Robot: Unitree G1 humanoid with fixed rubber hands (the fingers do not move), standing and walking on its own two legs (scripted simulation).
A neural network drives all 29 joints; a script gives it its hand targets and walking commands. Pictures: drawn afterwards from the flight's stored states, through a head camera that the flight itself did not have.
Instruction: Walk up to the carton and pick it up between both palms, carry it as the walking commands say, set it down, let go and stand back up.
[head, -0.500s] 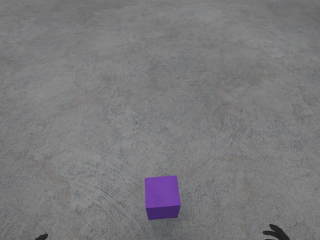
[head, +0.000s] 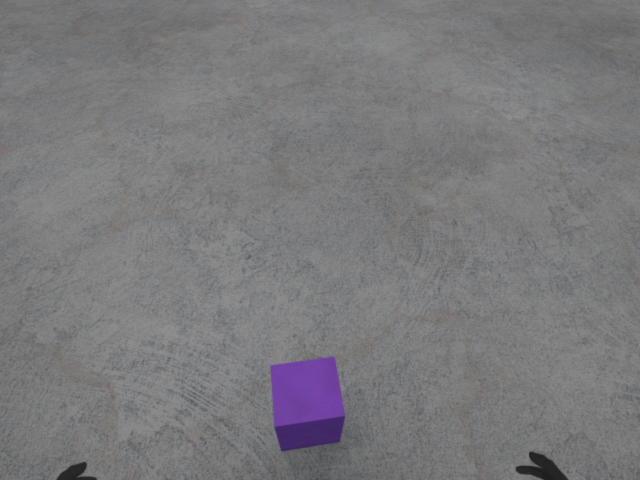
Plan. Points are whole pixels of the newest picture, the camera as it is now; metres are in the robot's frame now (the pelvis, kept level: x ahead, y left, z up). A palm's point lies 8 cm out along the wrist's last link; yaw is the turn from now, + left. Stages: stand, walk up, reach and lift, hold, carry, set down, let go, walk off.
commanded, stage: walk up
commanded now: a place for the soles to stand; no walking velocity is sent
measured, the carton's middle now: (307, 405) +0.40 +0.02 -0.64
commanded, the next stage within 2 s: reach and lift in 0.08 s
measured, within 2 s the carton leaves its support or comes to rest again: neither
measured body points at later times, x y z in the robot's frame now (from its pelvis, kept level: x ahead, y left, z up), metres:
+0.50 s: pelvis -0.01 -0.02 -0.02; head +0.09 +0.00 +0.41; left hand +0.16 +0.29 -0.12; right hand +0.22 -0.27 -0.12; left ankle +0.00 +0.11 -0.73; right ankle +0.04 -0.14 -0.73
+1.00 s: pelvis -0.04 -0.01 -0.07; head +0.15 +0.00 +0.34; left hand +0.27 +0.26 -0.18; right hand +0.30 -0.21 -0.19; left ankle -0.01 +0.11 -0.73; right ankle +0.04 -0.14 -0.73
